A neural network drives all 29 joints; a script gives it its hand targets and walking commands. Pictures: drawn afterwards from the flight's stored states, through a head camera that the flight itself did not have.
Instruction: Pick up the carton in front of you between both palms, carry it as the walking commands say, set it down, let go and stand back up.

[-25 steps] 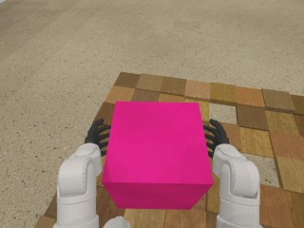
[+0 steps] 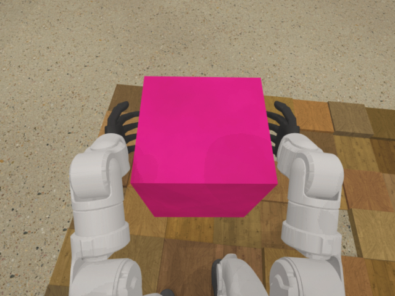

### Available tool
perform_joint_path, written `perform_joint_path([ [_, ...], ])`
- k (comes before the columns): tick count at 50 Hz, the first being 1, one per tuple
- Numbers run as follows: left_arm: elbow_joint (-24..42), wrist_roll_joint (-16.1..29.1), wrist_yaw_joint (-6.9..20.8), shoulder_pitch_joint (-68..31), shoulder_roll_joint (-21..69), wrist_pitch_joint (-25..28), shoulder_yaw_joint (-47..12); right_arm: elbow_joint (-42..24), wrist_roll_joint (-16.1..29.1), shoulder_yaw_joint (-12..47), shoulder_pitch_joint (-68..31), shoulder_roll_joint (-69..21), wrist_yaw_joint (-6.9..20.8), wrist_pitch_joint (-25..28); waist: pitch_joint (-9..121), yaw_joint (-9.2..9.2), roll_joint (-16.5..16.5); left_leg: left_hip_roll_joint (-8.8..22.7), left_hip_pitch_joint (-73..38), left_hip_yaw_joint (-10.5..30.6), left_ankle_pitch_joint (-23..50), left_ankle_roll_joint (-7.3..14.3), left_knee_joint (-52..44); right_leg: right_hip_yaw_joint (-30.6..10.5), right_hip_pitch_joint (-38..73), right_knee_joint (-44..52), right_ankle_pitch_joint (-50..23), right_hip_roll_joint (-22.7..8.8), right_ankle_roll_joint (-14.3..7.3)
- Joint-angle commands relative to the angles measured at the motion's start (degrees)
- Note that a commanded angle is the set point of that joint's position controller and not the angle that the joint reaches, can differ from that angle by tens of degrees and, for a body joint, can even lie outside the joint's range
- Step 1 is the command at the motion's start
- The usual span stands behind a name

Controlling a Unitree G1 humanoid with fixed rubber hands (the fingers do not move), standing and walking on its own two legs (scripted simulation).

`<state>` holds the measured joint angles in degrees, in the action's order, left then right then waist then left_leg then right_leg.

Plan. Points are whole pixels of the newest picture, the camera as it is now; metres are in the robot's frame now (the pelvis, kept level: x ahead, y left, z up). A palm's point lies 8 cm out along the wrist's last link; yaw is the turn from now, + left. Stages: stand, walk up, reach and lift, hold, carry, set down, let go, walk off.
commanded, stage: carry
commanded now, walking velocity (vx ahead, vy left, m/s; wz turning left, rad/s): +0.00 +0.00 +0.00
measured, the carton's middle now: (200, 156) +0.37 -0.02 +0.01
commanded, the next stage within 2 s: none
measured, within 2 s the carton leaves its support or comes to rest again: neither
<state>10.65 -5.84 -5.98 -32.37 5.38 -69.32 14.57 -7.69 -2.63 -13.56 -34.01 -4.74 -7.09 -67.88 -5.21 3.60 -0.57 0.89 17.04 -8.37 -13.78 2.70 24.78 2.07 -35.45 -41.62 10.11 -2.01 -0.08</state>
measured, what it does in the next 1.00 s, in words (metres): walks ahead: right foot, then left foot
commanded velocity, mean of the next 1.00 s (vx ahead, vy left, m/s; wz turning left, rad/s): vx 0.00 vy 0.00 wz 0.00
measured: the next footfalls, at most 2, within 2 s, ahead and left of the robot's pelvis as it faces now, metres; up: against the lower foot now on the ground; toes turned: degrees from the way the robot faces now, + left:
right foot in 0.08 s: +0.24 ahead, -0.11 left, -0.02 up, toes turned -9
left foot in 0.30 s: +0.18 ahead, +0.09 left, -0.01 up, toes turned +8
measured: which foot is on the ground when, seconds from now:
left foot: down 0.00-0.12, up 0.14-0.28, down 0.30-1.00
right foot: up 0.00-0.06, down 0.08-1.00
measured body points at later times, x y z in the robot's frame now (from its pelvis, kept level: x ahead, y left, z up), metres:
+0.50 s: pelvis +0.21 -0.01 -0.01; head +0.21 -0.01 +0.44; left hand +0.51 +0.14 +0.10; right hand +0.51 -0.17 +0.10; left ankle +0.15 +0.09 -0.75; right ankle +0.20 -0.10 -0.75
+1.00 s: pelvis +0.23 +0.00 -0.01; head +0.21 +0.00 +0.44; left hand +0.50 +0.15 +0.07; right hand +0.51 -0.15 +0.07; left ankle +0.15 +0.09 -0.75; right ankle +0.20 -0.11 -0.75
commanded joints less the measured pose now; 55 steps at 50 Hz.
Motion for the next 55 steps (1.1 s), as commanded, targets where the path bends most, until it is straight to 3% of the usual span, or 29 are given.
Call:
perform_joint_path([
  [1, 7.1, 19.4, 10.4, -27.5, 54.7, 0.6, -43.4, -7.5, 21.5, 43.6, -26.4, -58.4, 14.6, -1.2, 32.9, -1.1, 9.9, 8.1, -25.4, 2.5, 42.3, 2.8, 2.1, 4.8, 9.9, 15.6, -15.6, 3.3, 1.4],
  [3, 10.5, 20.3, 11.7, -23.7, 54.2, -0.1, -44.9, -9.8, 18.8, 43.7, -21.2, -56.4, 14.3, -1.4, 30.9, -2.69, 6.9, 5.8, -20.5, -1.5, 31.8, -0.1, 7.5, 7.4, 22.3, 28.5, -29.0, 3.2, 1.8],
  [4, 11.7, 20.7, 12.4, -22.1, 53.5, -0.6, -45.4, -10.7, 17.8, 43.8, -18.4, -55.2, 14.1, -1.5, 29.9, -2.92, 4.5, 4.9, -14.6, -1.8, 23.9, -1.7, 11.0, 7.2, 30.1, 28.5, -34.3, 0.7, 1.6],
  [5, 12.5, 20.9, 13.2, -20.2, 52.6, -1.2, -45.5, -11.2, 16.7, 43.9, -16.2, -53.4, 13.9, -1.8, 29.2, -3.23, 0.2, 3.5, -7.8, -2.2, 9.4, -3.1, 16.2, 2.4, 36.9, 24.8, -50.6, -5.8, 2.1],
  [6, 12.4, 20.2, 13.8, -18.3, 50.4, -1.7, -45.4, -11.8, 16.0, 44.2, -14.9, -53.4, 13.8, -2.6, 33.9, -3.63, -9.5, 1.0, 6.2, 0.8, -10.4, -4.7, 24.5, -7.6, 53.9, 11.9, -80.7, -17.4, -4.9],
  [7, 10.9, 20.6, 14.2, -13.8, 49.8, -2.3, -45.2, -11.9, 15.6, 43.7, -11.5, -52.4, 13.7, -3.5, 37.4, -4.31, -12.1, 0.0, 15.0, 4.7, -20.7, -5.0, 27.8, -10.9, 62.1, 10.7, -81.5, -20.0, -9.5],
  [8, 12.3, 21.5, 14.5, -12.4, 50.4, -2.1, -45.7, -14.6, 15.8, 44.4, -11.0, -52.5, 13.8, -3.8, 38.2, -4.53, -11.7, 0.6, 17.1, 6.8, -20.6, -4.5, 26.8, -12.0, 61.6, 12.9, -71.8, -20.2, -10.7],
  [9, 15.6, 22.4, 14.6, -12.8, 51.5, -2.0, -46.3, -18.0, 16.3, 45.1, -11.9, -52.6, 14.0, -3.8, 38.1, -4.22, -8.5, 1.2, 13.8, 7.3, -19.4, -4.0, 22.1, -12.2, 57.3, 16.1, -62.4, -19.1, -9.5],
  [11, 21.8, 23.1, 14.5, -14.5, 53.3, -2.1, -46.7, -23.6, 17.6, 46.2, -13.3, -52.7, 13.8, -3.7, 37.7, -4.01, -4.7, 1.2, 7.3, 6.6, -14.9, -3.8, 13.7, -10.3, 50.2, 19.6, -50.6, -17.9, -8.7],
  [13, 24.7, 23.7, 13.9, -13.7, 51.6, -2.8, -46.5, -26.3, 19.5, 47.3, -12.9, -52.8, 13.6, -4.5, 37.6, -3.92, -4.7, 0.7, 1.2, 5.8, -10.0, -3.5, 9.8, -5.9, 44.1, 20.3, -40.7, -15.5, -8.4],
  [15, 23.8, 23.0, 13.7, -10.3, 49.7, -3.9, -46.1, -26.3, 19.5, 46.9, -9.6, -50.8, 13.5, -5.6, 36.2, -3.58, -5.8, 0.5, -2.2, 4.0, -0.6, -3.4, 2.5, -0.4, 41.2, 18.6, -37.5, -11.9, -7.4],
  [17, 21.3, 22.2, 14.2, -8.4, 48.4, -5.1, -45.6, -23.9, 18.8, 46.5, -8.3, -50.0, 13.9, -6.7, 33.8, -3.41, -6.6, 2.0, -1.7, 5.0, 8.4, -3.2, -3.6, 1.6, 42.4, 15.8, -41.7, -8.7, -4.9],
  [20, 15.2, 21.2, 14.7, -6.7, 47.5, -6.4, -45.5, -17.4, 18.6, 45.9, -6.2, -49.5, 15.2, -8.1, 32.7, -3.55, -1.1, 5.5, -7.0, 7.0, 26.3, -1.9, 4.0, 0.8, 35.1, 13.9, -38.3, -7.3, -2.1],
  [24, 8.4, 20.4, 15.2, -7.2, 50.7, -5.8, -45.9, -10.1, 18.8, 45.6, -6.2, -52.2, 16.8, -7.5, 29.5, -3.45, 2.9, 6.6, -10.9, 6.8, 39.1, -1.7, 4.3, 2.8, 27.8, 13.3, -29.1, -4.8, -0.4],
  [27, 5.1, 20.7, 15.8, -8.1, 54.4, -4.2, -47.0, -6.6, 18.7, 45.8, -6.2, -55.5, 17.7, -5.9, 27.1, -3.35, 4.7, 7.1, -14.1, 6.3, 44.8, -1.6, 4.1, 4.1, 23.7, 15.3, -22.4, -3.3, 1.0],
  [29, 4.8, 21.4, 16.1, -8.9, 56.6, -2.9, -47.9, -6.2, 18.8, 46.2, -6.4, -57.3, 18.0, -4.6, 26.2, -3.23, 4.9, 7.1, -14.9, 6.0, 45.1, -1.7, 4.1, 4.6, 23.7, 16.8, -21.5, -2.9, 1.5],
  [35, 8.6, 23.5, 16.2, -9.0, 58.3, -0.3, -49.7, -10.6, 19.6, 47.4, -6.1, -58.7, 17.7, -2.1, 28.5, -3.15, 1.6, 6.6, -12.2, 5.5, 37.0, -2.2, 4.5, 3.1, 29.3, 14.0, -31.4, -5.2, 0.8],
  [41, 10.2, 22.8, 15.8, -4.7, 56.1, -0.2, -49.5, -12.3, 19.3, 47.7, -2.3, -56.6, 17.2, -2.0, 28.1, -3.29, 2.3, 7.2, -14.1, 6.0, 38.9, -1.7, 4.2, 3.8, 27.9, 15.1, -25.4, -4.6, 1.3],
  [46, 9.7, 22.3, 15.9, -3.4, 55.0, -0.4, -49.3, -11.9, 19.1, 47.8, -1.3, -55.6, 17.4, -2.2, 27.3, -3.31, 1.4, 6.8, -11.2, 5.9, 33.1, -2.0, 3.5, 2.9, 30.1, 14.7, -29.2, -6.0, 1.0],
  [55, 9.4, 22.3, 16.2, -4.3, 54.3, -1.0, -49.1, -10.9, 19.1, 47.7, -1.9, -55.5, 17.4, -2.4, 24.8, -3.35, 1.4, 7.0, -8.7, 6.4, 26.5, -1.4, 2.0, 2.7, 30.1, 15.6, -25.3, -7.0, 1.7],
])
